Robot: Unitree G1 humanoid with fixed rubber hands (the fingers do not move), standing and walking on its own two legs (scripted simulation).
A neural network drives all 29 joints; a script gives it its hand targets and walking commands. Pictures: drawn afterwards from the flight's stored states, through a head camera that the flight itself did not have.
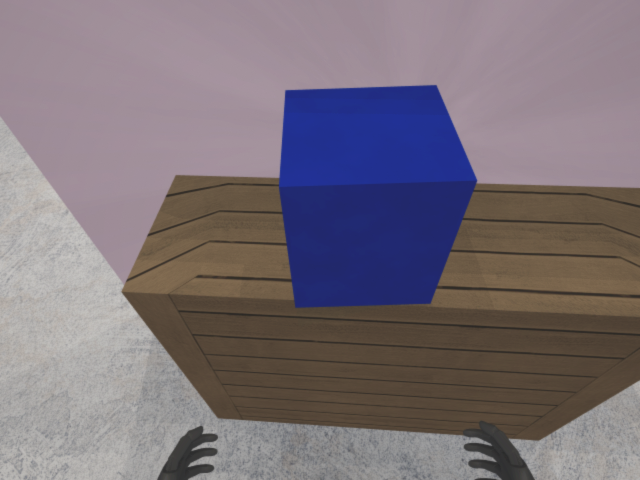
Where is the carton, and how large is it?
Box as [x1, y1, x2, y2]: [279, 85, 476, 307]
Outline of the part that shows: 436,85 285,90 279,190 295,307 430,302 476,182 475,176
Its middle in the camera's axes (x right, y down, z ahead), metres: +0.07 -0.06 +0.57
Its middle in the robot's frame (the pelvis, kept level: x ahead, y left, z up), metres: +0.47 -0.04 +0.07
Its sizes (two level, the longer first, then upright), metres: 0.210 0.200 0.250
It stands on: a pedestal, 0.70 m high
